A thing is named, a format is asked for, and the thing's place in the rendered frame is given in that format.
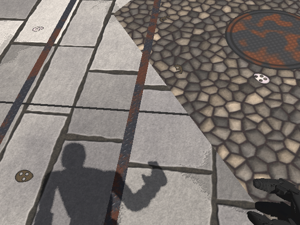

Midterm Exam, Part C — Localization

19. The robot right hand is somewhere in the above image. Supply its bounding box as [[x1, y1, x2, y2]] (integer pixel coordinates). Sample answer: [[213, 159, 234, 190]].
[[247, 178, 300, 225]]

